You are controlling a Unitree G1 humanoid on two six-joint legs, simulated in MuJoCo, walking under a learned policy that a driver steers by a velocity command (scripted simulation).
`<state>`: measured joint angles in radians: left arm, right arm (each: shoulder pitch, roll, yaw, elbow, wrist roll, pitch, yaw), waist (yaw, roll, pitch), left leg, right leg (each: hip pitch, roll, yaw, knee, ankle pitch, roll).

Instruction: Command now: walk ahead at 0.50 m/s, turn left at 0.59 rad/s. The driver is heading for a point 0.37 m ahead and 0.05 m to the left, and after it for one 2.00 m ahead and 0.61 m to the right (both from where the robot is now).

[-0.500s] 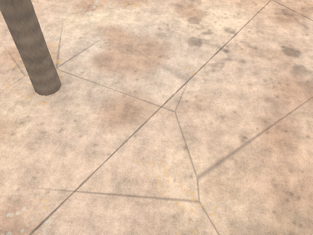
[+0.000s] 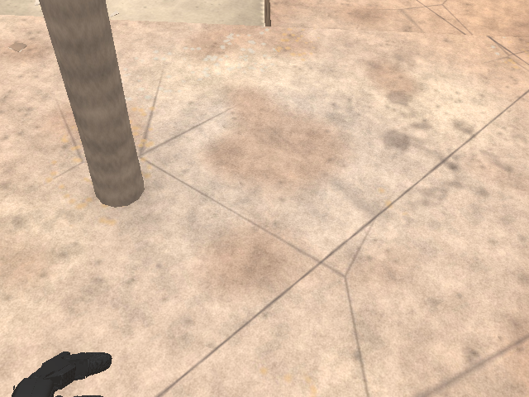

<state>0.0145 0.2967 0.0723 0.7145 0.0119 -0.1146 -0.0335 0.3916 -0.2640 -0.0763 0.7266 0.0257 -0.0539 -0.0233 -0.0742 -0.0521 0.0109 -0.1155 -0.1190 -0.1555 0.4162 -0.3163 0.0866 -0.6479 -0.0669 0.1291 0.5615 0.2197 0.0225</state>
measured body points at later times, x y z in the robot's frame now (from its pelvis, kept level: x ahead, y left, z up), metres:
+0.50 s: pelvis +0.29 -0.05 -0.06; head +0.33 -0.04 +0.39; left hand +0.22 +0.21 -0.19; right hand +0.55 -0.24 -0.13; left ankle +0.42 +0.14 -0.75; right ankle +0.24 -0.16 -0.80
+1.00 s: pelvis +0.54 -0.01 -0.06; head +0.56 -0.01 +0.39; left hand +0.76 +0.23 -0.15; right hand +0.54 -0.30 -0.17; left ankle +0.47 +0.12 -0.80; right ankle +0.68 -0.18 -0.74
